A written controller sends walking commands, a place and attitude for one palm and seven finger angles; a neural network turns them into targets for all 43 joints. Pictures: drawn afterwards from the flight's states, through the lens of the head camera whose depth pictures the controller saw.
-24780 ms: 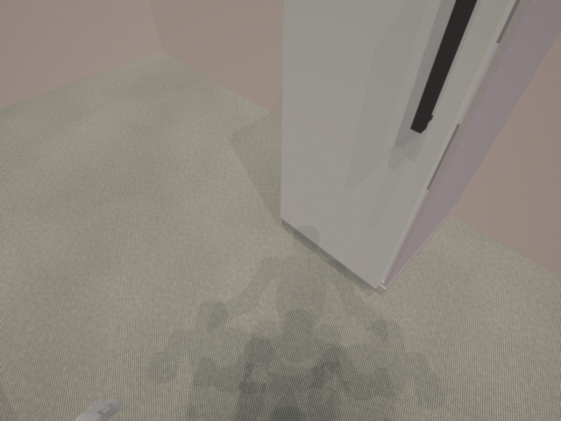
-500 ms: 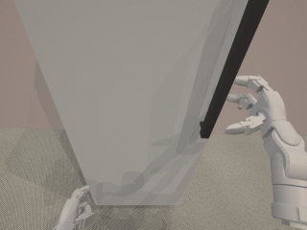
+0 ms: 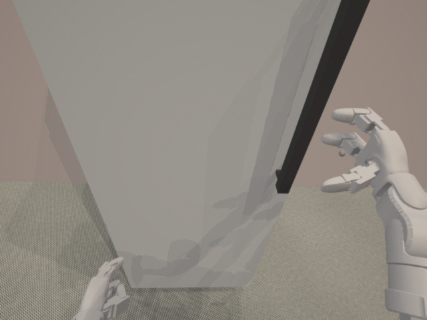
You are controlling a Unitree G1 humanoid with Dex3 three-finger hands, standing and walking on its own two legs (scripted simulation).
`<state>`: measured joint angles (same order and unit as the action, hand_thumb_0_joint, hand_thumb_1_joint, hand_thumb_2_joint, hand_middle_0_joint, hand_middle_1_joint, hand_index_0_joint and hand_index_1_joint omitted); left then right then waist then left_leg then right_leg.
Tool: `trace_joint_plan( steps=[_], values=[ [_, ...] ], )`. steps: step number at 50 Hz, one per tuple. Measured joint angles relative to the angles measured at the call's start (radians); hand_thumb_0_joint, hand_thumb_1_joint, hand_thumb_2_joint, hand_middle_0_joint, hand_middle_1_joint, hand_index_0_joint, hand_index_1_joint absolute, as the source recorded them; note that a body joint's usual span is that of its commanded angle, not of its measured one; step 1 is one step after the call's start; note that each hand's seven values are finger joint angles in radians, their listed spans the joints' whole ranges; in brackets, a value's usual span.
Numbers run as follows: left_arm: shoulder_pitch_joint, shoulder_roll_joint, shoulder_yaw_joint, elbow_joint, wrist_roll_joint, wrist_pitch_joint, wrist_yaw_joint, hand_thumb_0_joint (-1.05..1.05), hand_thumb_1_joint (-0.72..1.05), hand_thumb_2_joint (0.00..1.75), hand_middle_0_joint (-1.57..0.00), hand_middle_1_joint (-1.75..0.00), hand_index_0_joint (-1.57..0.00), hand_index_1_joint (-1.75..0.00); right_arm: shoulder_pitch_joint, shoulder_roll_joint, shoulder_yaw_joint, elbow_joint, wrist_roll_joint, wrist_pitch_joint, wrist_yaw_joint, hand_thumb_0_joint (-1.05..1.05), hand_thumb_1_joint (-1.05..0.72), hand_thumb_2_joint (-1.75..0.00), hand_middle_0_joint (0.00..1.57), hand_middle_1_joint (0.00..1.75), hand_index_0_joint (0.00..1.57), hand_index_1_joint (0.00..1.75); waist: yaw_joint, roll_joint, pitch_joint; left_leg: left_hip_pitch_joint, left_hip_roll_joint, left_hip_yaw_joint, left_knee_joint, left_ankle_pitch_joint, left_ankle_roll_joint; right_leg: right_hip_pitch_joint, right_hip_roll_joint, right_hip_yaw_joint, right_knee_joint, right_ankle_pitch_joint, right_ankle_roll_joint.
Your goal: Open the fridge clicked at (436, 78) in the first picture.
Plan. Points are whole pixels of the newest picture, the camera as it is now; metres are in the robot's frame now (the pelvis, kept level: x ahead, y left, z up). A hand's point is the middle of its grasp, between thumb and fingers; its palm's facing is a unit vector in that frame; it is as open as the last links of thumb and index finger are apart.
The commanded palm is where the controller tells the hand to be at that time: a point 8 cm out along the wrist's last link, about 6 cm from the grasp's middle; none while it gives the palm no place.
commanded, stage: move the hooked fingers beside the handle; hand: right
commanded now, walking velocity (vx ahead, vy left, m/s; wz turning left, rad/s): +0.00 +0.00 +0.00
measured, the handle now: (310, 98) +0.42 -0.13 +0.26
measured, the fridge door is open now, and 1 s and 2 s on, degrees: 0 0 0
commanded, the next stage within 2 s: none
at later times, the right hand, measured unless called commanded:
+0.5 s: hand (344, 154) +0.35 -0.20 +0.20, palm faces -0.03 +1.00 -0.06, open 14.0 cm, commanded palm +0.33 -0.24 +0.21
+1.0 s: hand (334, 154) +0.34 -0.18 +0.20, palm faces -0.06 +1.00 -0.06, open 14.0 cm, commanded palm +0.32 -0.23 +0.21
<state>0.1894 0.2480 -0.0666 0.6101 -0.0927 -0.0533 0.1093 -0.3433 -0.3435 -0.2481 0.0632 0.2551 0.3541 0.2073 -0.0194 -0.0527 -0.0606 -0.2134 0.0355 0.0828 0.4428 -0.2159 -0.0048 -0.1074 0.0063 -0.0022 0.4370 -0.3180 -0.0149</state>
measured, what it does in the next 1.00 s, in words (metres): stands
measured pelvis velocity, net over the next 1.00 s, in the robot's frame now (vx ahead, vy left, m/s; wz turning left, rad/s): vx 0.01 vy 0.00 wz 0.00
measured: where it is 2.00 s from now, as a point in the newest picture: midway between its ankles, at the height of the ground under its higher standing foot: outside the picture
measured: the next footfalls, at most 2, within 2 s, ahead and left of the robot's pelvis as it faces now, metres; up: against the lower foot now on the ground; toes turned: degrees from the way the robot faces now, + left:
none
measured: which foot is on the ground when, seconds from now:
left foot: down 0.00-1.00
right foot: down 0.00-1.00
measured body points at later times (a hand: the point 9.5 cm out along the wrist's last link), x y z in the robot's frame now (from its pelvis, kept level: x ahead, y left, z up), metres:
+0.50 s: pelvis +0.01 +0.00 +0.00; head -0.01 +0.02 +0.45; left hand +0.17 +0.24 -0.09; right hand +0.34 -0.25 +0.20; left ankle +0.01 +0.12 -0.74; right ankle -0.05 -0.11 -0.74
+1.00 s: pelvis +0.01 +0.00 +0.00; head -0.01 +0.02 +0.45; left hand +0.19 +0.23 -0.08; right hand +0.34 -0.23 +0.20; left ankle +0.01 +0.12 -0.74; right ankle -0.05 -0.11 -0.74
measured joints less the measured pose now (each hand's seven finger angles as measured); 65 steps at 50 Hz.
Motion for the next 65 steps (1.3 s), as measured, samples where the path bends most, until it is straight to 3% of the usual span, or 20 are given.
trace_joint_plan(
  steps=[8, 20, 30, 36, 40, 46, 51, 60, 65],
  values=[
    [-0.007, -0.001, -0.004, -0.003, 0.001, 0.004, 0.001, 0.02, 0.91, 0.90, -0.20, -0.30, -0.21, -0.30, -0.039, -0.008, 0.005, 0.054, -0.002, 0.007, 0.012, -0.01, 0.50, -0.30, 0.30, 1.20, 0.30, 1.20, 0.009, -0.003, 0.004, -0.012, -0.001, 0.000, 0.002, 0.001, 0.002, -0.010, -0.001, 0.000, 0.000, 0.002, 0.002],
    [0.031, 0.009, 0.006, -0.008, -0.003, 0.006, -0.003, 0.02, 0.91, 0.90, -0.20, -0.30, -0.21, -0.30, -0.012, -0.058, -0.069, 0.096, 0.001, -0.028, 0.049, -0.01, 0.50, -0.30, 0.30, 1.20, 0.30, 1.20, 0.015, -0.004, -0.003, -0.009, -0.013, -0.003, -0.008, -0.001, 0.006, -0.008, -0.012, -0.004, -0.005, -0.004, 0.006],
    [0.015, 0.014, 0.009, 0.009, -0.001, -0.016, 0.007, 0.02, 0.91, 0.90, -0.20, -0.30, -0.21, -0.30, -0.015, 0.001, 0.001, 0.037, 0.013, -0.033, 0.048, -0.01, 0.50, -0.30, 0.30, 1.20, 0.30, 1.20, 0.006, -0.010, 0.006, -0.006, -0.002, 0.003, -0.002, -0.007, 0.000, -0.006, -0.002, 0.003, -0.003, -0.006, 0.000],
    [-0.001, -0.009, -0.002, -0.012, 0.004, 0.000, -0.007, 0.02, 0.91, 0.90, -0.20, -0.30, -0.21, -0.30, -0.029, -0.020, -0.033, 0.057, -0.001, -0.011, 0.022, -0.01, 0.50, -0.30, 0.30, 1.20, 0.30, 1.20, 0.018, -0.005, -0.006, -0.011, -0.006, -0.008, -0.006, -0.004, 0.002, -0.002, -0.004, -0.008, -0.018, -0.001, 0.002],
    [0.008, -0.008, -0.002, -0.024, 0.002, 0.007, -0.012, 0.01, 0.91, 0.90, -0.20, -0.30, -0.21, -0.30, -0.002, -0.030, -0.051, 0.046, -0.001, -0.011, 0.029, -0.01, 0.50, -0.30, 0.30, 1.20, 0.30, 1.20, 0.012, -0.010, -0.013, -0.007, -0.009, -0.008, -0.011, -0.003, 0.002, 0.001, -0.007, -0.009, -0.018, -0.003, 0.003],
    [0.014, 0.007, 0.004, -0.013, -0.003, 0.004, -0.002, 0.01, 0.91, 0.90, -0.20, -0.30, -0.21, -0.30, 0.013, -0.003, -0.007, 0.015, 0.000, -0.005, 0.041, -0.01, 0.50, -0.30, 0.30, 1.20, 0.30, 1.20, -0.006, -0.012, -0.004, -0.001, -0.003, 0.004, -0.004, -0.009, -0.001, -0.003, -0.003, 0.004, -0.002, -0.009, 0.000],
    [-0.002, 0.004, 0.003, -0.003, 0.003, -0.003, 0.003, 0.02, 0.91, 0.90, -0.20, -0.30, -0.21, -0.30, 0.009, 0.021, 0.024, -0.025, 0.002, -0.011, 0.024, -0.01, 0.50, -0.30, 0.30, 1.20, 0.30, 1.20, -0.004, -0.009, 0.004, 0.001, 0.002, 0.004, -0.001, -0.009, -0.002, 0.002, 0.002, 0.005, -0.005, -0.005, -0.001],
    [-0.006, -0.008, -0.006, -0.016, 0.001, 0.026, -0.009, 0.01, 0.91, 0.90, -0.20, -0.30, -0.21, -0.30, -0.030, -0.022, -0.021, 0.049, -0.007, 0.023, 0.008, -0.01, 0.50, -0.30, 0.30, 1.20, 0.30, 1.20, 0.010, -0.007, -0.012, -0.003, -0.006, -0.004, -0.010, 0.000, 0.002, 0.002, -0.005, -0.004, -0.016, 0.001, 0.002],
    [0.011, 0.004, 0.002, -0.018, -0.002, 0.025, -0.006, 0.01, 0.91, 0.90, -0.20, -0.30, -0.21, -0.30, 0.008, -0.012, -0.010, 0.028, -0.007, 0.012, 0.023, -0.01, 0.50, -0.30, 0.30, 1.20, 0.30, 1.20, 0.005, -0.010, -0.006, -0.003, -0.005, -0.002, -0.009, 0.001, 0.002, -0.001, -0.004, -0.002, -0.011, 0.001, 0.002]
  ],
)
